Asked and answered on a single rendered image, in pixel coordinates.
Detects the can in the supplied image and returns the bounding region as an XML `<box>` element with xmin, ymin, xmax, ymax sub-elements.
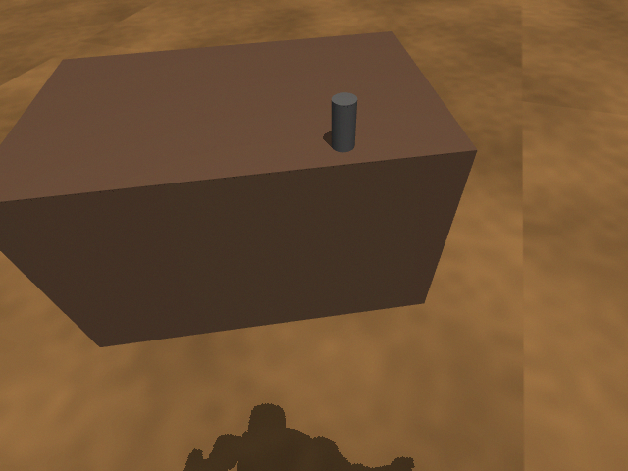
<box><xmin>332</xmin><ymin>92</ymin><xmax>357</xmax><ymax>152</ymax></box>

